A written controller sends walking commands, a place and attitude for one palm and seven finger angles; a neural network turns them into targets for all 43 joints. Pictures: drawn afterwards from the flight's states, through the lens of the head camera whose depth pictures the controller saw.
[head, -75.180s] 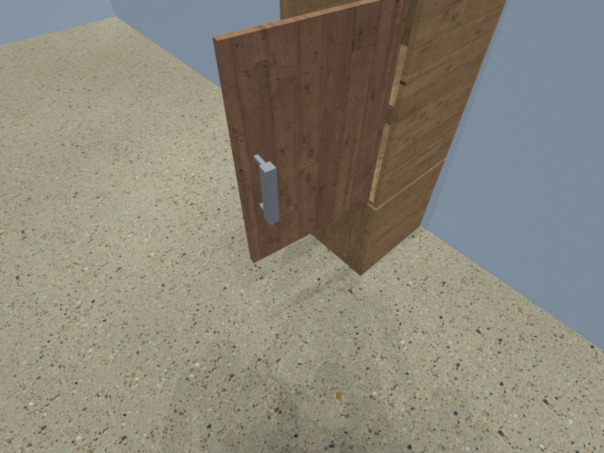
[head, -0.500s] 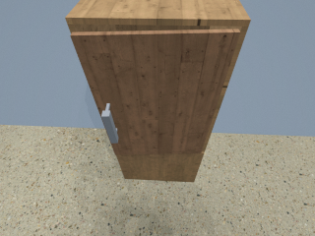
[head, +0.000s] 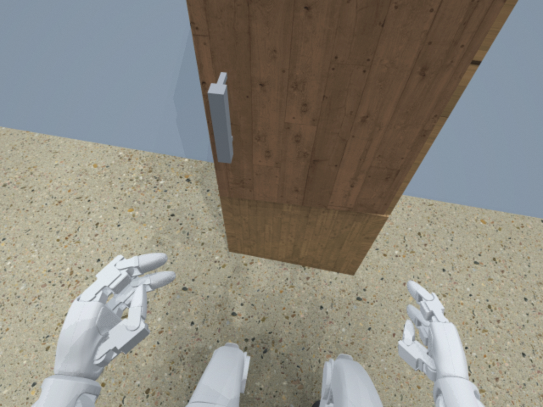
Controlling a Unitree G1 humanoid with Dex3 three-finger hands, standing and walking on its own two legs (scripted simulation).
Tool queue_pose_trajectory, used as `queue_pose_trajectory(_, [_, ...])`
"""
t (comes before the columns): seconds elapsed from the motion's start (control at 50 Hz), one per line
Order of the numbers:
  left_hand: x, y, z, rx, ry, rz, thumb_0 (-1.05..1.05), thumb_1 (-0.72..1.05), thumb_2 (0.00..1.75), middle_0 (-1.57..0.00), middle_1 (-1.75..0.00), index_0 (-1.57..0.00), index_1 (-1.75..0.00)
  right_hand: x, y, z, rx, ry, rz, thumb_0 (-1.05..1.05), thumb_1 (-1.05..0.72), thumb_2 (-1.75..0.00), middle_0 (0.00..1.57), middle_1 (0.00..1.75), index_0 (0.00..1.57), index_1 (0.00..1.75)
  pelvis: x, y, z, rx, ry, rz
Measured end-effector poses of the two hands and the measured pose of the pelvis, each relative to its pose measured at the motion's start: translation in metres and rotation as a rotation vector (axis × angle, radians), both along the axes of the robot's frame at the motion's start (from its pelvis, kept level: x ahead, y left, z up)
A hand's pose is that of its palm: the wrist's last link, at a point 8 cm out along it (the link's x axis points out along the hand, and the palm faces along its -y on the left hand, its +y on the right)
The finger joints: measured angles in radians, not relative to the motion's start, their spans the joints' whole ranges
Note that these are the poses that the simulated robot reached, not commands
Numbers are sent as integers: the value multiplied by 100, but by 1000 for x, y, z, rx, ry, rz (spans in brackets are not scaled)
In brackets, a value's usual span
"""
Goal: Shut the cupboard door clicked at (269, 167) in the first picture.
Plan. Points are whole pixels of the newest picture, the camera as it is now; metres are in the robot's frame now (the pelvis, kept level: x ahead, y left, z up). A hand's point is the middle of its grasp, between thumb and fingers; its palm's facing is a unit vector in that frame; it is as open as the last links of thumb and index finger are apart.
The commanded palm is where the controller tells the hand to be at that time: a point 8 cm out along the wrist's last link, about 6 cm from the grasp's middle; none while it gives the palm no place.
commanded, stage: raise the hand and make a fist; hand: left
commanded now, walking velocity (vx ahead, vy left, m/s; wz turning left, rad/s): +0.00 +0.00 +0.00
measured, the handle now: (224, 119) +0.56 +0.17 +0.07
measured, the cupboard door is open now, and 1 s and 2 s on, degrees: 4 4 4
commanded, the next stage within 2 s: bring the fist close to the handle in 1.38 s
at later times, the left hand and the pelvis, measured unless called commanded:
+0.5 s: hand (143, 295) +0.23 +0.20 +0.06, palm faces -0.02 -1.00 -0.03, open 3.4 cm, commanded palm +0.21 +0.25 +0.07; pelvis +0.02 +0.02 +0.01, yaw -1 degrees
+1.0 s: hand (150, 277) +0.26 +0.20 +0.06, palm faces -0.02 -1.00 -0.03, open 3.1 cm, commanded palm +0.24 +0.25 +0.07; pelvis +0.03 +0.01 +0.01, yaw -1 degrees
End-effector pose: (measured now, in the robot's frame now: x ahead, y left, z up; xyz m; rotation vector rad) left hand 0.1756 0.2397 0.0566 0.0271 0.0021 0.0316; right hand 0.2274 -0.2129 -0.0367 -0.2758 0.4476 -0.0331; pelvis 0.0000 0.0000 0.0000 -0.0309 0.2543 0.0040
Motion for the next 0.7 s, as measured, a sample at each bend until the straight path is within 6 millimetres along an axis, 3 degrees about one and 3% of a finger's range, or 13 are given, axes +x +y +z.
queue_pose_trajectory(0.14, [31, -2, 5, -2, 43, -80, 2, 90, 90, -65, -79, -65, -79, -45, 22, -28, 65, 162, -46, 1, -90, -90, 20, 30, 21, 30, -3, 9, 3, -13, 23, 0])
queue_pose_trajectory(0.22, [35, 5, 5, -4, 95, -58, 2, 90, 90, -72, -87, -72, -87, -66, 16, -29, 62, 221, -99, 1, -89, -90, 21, 30, 21, 30, 1, 14, 10, -9, 32, -9])
queue_pose_trajectory(0.3, [33, 14, 7, 6, 82, -20, 2, 90, 90, -79, -95, -79, -95, -74, 4, -25, 21, 246, -126, 1, -89, -90, 20, 30, 21, 30, 6, 18, 13, -8, 39, -11])
queue_pose_trajectory(0.48, [38, 15, 1, 1, 64, -45, 2, 90, 90, -96, -113, -96, -113, -46, -12, -11, -60, 201, -120, 1, -90, -90, 20, 30, 20, 30, 15, 22, 10, -16, 57, -6])
queue_pose_trajectory(0.7, [48, 16, 7, 4, 60, -29, 2, 90, 90, -116, -135, -116, -135, -4, 8, -3, -16, 149, -56, 1, -90, -90, 20, 30, 20, 30, 27, 18, 13, -21, 67, -1])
